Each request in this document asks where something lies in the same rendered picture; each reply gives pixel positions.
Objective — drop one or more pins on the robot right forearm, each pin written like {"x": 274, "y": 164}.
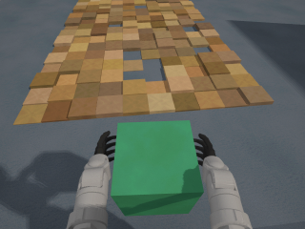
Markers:
{"x": 225, "y": 202}

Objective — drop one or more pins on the robot left hand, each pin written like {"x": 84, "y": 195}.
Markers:
{"x": 102, "y": 145}

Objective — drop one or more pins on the carton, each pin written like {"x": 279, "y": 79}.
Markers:
{"x": 155, "y": 168}

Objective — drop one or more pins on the robot left forearm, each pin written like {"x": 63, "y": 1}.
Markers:
{"x": 90, "y": 207}

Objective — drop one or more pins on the robot right hand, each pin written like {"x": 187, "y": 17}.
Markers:
{"x": 207, "y": 148}

